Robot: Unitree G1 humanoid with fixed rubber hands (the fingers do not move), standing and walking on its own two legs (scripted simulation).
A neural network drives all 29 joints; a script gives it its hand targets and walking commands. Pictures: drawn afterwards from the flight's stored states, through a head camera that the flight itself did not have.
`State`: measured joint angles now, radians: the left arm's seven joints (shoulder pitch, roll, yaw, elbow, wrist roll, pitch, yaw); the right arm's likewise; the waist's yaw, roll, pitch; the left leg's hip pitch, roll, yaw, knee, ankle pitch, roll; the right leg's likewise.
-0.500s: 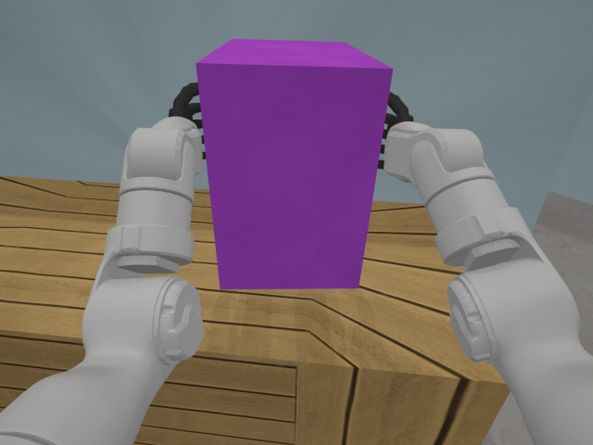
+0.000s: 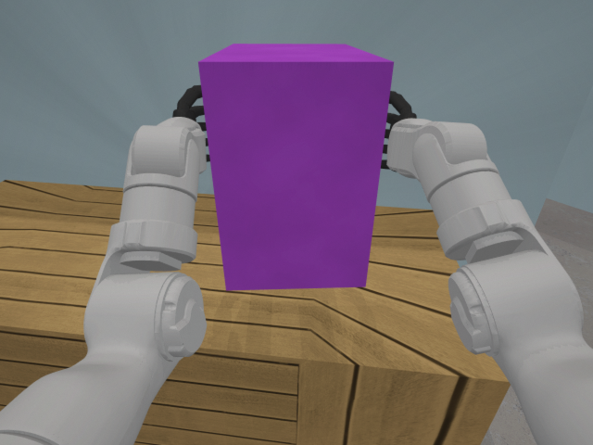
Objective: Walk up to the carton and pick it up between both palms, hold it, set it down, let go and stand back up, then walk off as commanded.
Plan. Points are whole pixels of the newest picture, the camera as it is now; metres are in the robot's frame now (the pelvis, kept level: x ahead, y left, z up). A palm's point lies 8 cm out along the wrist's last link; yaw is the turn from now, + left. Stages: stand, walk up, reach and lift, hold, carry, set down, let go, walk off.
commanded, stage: hold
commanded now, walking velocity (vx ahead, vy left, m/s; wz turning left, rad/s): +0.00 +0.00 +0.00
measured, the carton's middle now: (292, 152) +0.40 +0.00 +0.31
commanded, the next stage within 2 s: set down in 1.04 s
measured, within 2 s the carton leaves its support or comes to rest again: neither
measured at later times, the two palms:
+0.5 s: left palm (197, 139) +0.38 +0.12 +0.33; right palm (406, 144) +0.36 -0.15 +0.33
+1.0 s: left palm (195, 138) +0.38 +0.12 +0.33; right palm (404, 145) +0.36 -0.14 +0.33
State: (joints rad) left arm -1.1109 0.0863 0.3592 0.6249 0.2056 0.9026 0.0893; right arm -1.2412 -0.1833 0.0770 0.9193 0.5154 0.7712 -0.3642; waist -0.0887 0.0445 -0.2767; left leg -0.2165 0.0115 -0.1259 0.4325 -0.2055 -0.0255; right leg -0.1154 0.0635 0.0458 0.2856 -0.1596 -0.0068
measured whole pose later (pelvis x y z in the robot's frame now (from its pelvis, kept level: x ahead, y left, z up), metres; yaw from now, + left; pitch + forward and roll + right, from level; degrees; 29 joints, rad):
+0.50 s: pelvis +0.00 +0.00 +0.00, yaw +0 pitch +0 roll -2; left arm -1.14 0.09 0.36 0.72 0.20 0.85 0.10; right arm -1.27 -0.18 0.07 0.99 0.49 0.74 -0.34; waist -0.09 0.05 -0.28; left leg -0.23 0.02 -0.12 0.44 -0.21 -0.03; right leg -0.13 0.07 0.05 0.29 -0.16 -0.01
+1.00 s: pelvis +0.01 +0.00 +0.00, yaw +0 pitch +0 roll -2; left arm -1.11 0.08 0.38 0.61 0.21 0.90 0.09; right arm -1.23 -0.18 0.07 0.89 0.51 0.78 -0.37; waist -0.10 0.05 -0.26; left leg -0.21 0.01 -0.13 0.43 -0.21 -0.03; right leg -0.11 0.07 0.05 0.28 -0.16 -0.01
